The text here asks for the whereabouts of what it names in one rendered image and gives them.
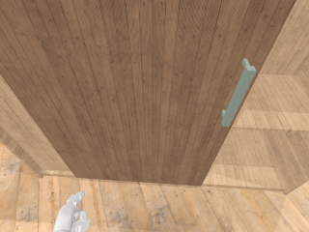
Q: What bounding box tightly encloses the handle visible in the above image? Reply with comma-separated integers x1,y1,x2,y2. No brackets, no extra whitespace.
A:
221,59,256,127

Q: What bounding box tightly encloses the wardrobe door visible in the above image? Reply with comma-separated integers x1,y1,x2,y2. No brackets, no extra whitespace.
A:
0,74,70,171
0,0,296,187

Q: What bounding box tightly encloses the left robot hand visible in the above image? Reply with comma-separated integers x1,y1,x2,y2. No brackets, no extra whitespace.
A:
52,190,90,232

